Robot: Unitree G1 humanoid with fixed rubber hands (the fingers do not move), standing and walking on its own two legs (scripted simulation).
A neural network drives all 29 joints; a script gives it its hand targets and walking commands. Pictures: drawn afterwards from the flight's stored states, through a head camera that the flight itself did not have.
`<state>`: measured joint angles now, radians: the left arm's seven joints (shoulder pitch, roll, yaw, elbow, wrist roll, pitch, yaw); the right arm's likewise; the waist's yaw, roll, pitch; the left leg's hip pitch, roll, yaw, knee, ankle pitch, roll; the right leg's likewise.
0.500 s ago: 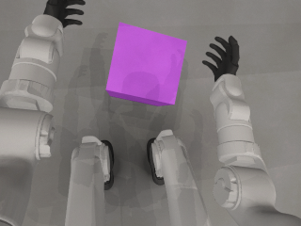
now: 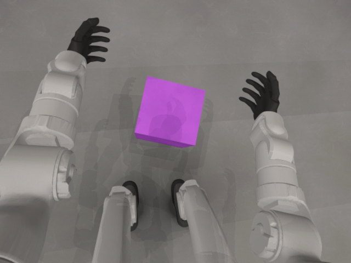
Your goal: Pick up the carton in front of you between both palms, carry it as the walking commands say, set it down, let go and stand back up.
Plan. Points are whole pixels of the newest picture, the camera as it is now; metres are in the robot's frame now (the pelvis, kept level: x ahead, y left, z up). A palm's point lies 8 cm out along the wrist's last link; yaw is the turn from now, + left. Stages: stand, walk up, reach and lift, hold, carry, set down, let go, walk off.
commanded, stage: let go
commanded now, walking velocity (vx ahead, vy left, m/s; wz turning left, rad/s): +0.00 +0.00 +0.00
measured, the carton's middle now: (167, 117) +0.48 -0.08 -0.50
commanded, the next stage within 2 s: stand in 1.34 s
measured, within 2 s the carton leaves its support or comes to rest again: neither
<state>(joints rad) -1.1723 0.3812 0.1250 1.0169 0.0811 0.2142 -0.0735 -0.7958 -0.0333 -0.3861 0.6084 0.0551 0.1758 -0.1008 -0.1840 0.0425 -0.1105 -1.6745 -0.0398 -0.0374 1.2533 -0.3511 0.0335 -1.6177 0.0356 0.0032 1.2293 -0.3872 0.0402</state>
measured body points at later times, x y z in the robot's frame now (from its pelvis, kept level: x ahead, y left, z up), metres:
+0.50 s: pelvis +0.08 -0.02 +0.12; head +0.23 +0.00 +0.54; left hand +0.39 +0.18 +0.01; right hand +0.32 -0.25 +0.04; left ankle +0.08 +0.09 -0.59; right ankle +0.07 -0.13 -0.59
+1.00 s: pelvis +0.11 -0.02 +0.16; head +0.13 -0.02 +0.60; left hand +0.27 +0.23 +0.08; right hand +0.29 -0.24 +0.08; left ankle +0.08 +0.09 -0.59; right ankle +0.07 -0.13 -0.59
